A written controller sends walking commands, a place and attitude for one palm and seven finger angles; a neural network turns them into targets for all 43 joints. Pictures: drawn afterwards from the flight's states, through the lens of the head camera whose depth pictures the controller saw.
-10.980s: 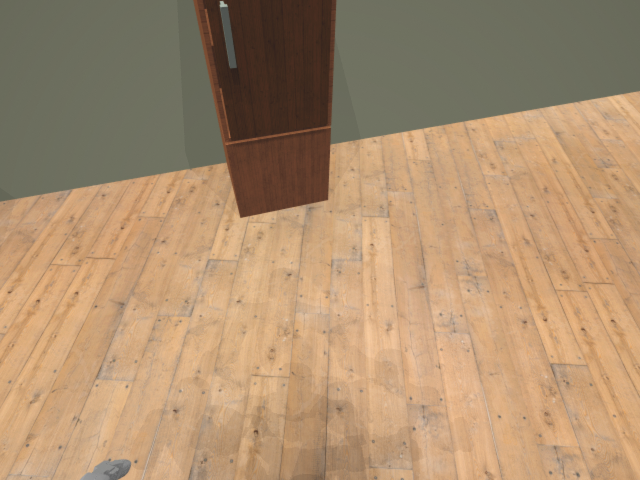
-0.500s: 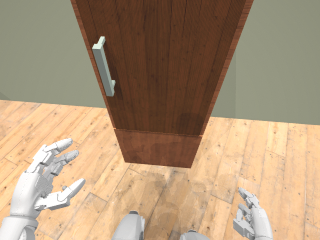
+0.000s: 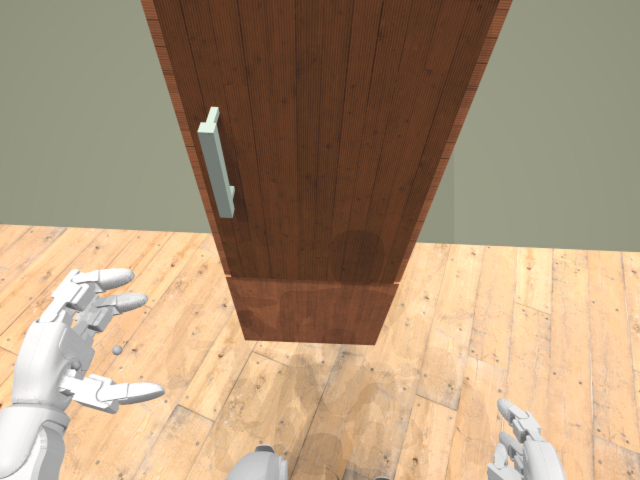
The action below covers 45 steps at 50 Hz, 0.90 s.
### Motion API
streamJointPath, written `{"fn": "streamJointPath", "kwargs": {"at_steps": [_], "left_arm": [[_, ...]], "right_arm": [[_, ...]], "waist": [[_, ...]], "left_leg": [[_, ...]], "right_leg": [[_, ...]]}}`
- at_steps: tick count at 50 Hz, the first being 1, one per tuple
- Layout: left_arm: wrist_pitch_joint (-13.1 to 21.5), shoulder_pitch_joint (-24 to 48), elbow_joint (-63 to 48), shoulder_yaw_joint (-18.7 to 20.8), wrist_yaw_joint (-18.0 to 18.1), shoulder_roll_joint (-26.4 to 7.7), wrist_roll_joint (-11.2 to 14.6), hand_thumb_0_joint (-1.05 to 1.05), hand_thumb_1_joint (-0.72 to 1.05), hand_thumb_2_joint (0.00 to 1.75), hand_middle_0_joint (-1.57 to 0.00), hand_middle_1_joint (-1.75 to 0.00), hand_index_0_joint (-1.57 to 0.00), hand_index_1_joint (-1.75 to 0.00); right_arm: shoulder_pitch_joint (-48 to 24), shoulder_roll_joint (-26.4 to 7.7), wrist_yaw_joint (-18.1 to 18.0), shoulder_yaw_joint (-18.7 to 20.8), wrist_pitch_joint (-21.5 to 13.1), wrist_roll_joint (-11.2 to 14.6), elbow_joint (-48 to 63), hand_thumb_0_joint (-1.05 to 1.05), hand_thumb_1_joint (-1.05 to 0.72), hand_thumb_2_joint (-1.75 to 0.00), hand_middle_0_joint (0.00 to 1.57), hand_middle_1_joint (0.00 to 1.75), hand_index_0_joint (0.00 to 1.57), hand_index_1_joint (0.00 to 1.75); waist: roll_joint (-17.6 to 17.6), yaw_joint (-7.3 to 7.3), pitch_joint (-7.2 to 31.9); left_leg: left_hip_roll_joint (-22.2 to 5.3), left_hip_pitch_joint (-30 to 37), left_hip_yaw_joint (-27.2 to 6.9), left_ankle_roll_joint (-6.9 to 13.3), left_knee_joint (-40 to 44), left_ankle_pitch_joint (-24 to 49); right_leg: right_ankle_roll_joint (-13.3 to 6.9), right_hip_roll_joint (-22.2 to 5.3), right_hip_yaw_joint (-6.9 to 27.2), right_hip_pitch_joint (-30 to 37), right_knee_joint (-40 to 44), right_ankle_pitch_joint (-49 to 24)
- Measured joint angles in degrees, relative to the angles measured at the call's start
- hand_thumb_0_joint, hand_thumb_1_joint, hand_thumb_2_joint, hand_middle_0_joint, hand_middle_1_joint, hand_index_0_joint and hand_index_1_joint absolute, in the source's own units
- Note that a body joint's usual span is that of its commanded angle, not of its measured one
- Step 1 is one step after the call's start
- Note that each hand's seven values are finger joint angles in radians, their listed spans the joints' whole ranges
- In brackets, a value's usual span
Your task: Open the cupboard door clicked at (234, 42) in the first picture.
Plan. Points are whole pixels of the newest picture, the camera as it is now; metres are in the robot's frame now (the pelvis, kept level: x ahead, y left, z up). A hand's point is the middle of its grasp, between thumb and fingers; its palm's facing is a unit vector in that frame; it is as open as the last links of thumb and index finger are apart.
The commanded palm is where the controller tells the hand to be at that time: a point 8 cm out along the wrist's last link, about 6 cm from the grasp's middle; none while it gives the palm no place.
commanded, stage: raise the hand with hooked fingers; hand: left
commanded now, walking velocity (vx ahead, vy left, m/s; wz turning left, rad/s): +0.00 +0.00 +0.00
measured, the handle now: (220, 166) +0.52 +0.18 +0.07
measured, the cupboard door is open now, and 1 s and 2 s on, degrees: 0 0 0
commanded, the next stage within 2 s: move the hooked fingers beside the handle in 0.96 s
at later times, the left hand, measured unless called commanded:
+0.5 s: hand (66, 295) +0.29 +0.29 +0.10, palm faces +0.05 -1.00 -0.05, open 14.0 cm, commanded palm +0.25 +0.34 +0.09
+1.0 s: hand (90, 293) +0.29 +0.27 +0.09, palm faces +0.05 -1.00 -0.04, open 14.0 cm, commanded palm +0.26 +0.32 +0.09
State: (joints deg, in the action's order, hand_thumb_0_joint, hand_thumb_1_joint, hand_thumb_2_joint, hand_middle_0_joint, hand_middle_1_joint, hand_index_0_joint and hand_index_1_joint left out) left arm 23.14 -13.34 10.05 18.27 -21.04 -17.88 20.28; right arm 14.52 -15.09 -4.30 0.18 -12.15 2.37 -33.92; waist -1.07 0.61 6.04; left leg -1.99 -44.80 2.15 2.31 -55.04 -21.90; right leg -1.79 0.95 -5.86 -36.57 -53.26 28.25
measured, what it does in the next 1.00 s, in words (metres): stands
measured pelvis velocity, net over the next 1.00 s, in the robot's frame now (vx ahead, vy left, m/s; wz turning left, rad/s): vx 0.00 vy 0.00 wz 0.00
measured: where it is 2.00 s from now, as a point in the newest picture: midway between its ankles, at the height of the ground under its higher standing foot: outside the picture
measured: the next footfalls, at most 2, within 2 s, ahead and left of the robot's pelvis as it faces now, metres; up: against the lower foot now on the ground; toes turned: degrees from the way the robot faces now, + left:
none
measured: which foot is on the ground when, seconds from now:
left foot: down 0.00-1.00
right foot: down 0.00-1.00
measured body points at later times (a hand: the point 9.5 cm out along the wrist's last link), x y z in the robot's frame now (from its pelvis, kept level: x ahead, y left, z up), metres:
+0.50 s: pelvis +0.00 +0.02 +0.02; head +0.04 +0.03 +0.47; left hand +0.28 +0.35 +0.10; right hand +0.15 -0.23 -0.06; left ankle +0.05 +0.09 -0.68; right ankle -0.02 -0.10 -0.68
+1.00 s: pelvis +0.00 +0.00 +0.02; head +0.04 +0.00 +0.47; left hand +0.28 +0.32 +0.10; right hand +0.15 -0.25 -0.07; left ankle +0.05 +0.09 -0.68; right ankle -0.02 -0.10 -0.68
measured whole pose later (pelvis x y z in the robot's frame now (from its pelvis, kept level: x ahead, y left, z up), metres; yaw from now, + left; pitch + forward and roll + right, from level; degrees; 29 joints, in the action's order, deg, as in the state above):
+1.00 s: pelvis +0.00 +0.00 +0.02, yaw +0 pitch +8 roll -2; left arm 15.3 2.4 23.7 23.3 -26.3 -23.2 20.2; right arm 15.8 -15.6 -4.9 -2.3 -9.7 2.8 -33.4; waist -1.7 0.2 4.3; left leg -1.6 -37.6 2.2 2.3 -47.7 -18.7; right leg -1.7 1.2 -5.7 -29.4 -45.6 24.8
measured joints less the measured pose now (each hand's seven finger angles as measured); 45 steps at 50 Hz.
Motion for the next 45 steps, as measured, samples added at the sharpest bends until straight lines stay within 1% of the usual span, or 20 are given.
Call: {"fn": "streamJointPath", "kwargs": {"at_steps": [7,13,18,25,29,35,40,45], "left_arm": [[-3.9,4.6,2.8,0.8,-0.9,-1.8,-0.3,-0.01,-0.39,0.35,-0.30,-1.13,-0.29,-1.13],[-5.9,8.8,5.6,1.9,-2.1,-3.0,-0.6,-0.01,-0.47,0.32,-0.30,-1.18,-0.30,-1.18],[-7.2,11.9,7.9,2.8,-3.1,-4.3,-0.9,-0.02,-0.49,0.31,-0.30,-1.19,-0.30,-1.19],[-8.6,16.0,11.6,4.6,-4.5,-6.4,-0.8,-0.02,-0.50,0.30,-0.30,-1.20,-0.30,-1.20],[-9.1,16.9,13.2,5.0,-5.3,-6.9,-0.4,-0.02,-0.50,0.30,-0.30,-1.20,-0.30,-1.20],[-8.7,15.5,12.7,4.8,-5.1,-6.0,-0.5,-0.02,-0.50,0.30,-0.30,-1.20,-0.30,-1.20],[-7.5,15.2,12.3,5.0,-4.3,-5.2,-0.9,-0.02,-0.50,0.30,-0.30,-1.20,-0.30,-1.20],[-7.3,15.4,12.7,5.0,-4.7,-5.2,-0.6,-0.02,-0.50,0.30,-0.30,-1.20,-0.30,-1.20]], "right_arm": [[-0.8,0.9,0.1,-2.2,0.6,0.1,1.6,0.01,-0.91,-0.89,0.21,0.30,0.21,0.30],[-0.8,1.0,-0.1,-3.1,1.0,0.1,1.5,0.01,-0.90,-0.89,0.21,0.30,0.21,0.30],[-0.2,0.6,-0.6,-3.3,1.3,0.2,1.0,0.01,-0.90,-0.89,0.21,0.30,0.21,0.30],[1.2,-0.3,-1.0,-3.0,1.6,0.4,0.3,0.01,-0.90,-0.89,0.21,0.30,0.21,0.30],[2.1,-0.7,-0.9,-2.7,1.8,0.6,0.4,0.01,-0.90,-0.89,0.21,0.30,0.21,0.30],[2.7,-1.1,-0.4,-2.1,2.0,0.4,0.7,0.01,-0.90,-0.89,0.21,0.30,0.21,0.30],[2.4,-0.9,-0.3,-2.0,2.2,0.2,0.5,0.01,-0.90,-0.89,0.21,0.30,0.21,0.30],[1.9,-0.7,-0.5,-2.2,2.3,0.3,0.4,0.01,-0.91,-0.89,0.21,0.30,0.21,0.30]], "waist": [[-0.4,-0.77,-0.4],[-0.4,-1.24,-1.0],[-0.4,-1.15,-1.7],[-0.3,-0.65,-2.2],[-0.4,-0.29,-2.2],[-0.4,0.02,-2.2],[-0.3,-0.04,-2.3],[-0.5,-0.22,-2.1]], "left_leg": [[0.5,2.3,-0.2,0.7,2.1,1.0],[0.9,3.9,-0.2,1.1,3.6,1.8],[1.1,5.2,-0.1,1.2,4.8,2.4],[1.2,6.9,0.3,1.3,6.9,3.3],[1.1,7.4,0.5,1.2,7.7,3.6],[0.9,7.5,0.7,1.0,8.0,3.5],[0.7,7.4,0.5,0.7,7.6,3.3],[0.5,7.4,0.2,0.3,7.5,3.2]], "right_leg": [[0.7,-0.3,-0.2,2.8,2.9,-1.4],[1.1,-0.5,-0.3,4.6,4.7,-2.4],[1.3,-0.7,-0.2,5.9,6.0,-3.1],[1.3,-0.7,0.2,7.3,7.9,-4.0],[1.3,-0.6,0.4,7.6,8.6,-4.4],[1.1,-0.4,0.8,7.4,8.5,-4.3],[0.7,-0.2,0.6,7.3,8.1,-4.0],[0.4,0.0,0.4,7.3,7.9,-3.7]]}}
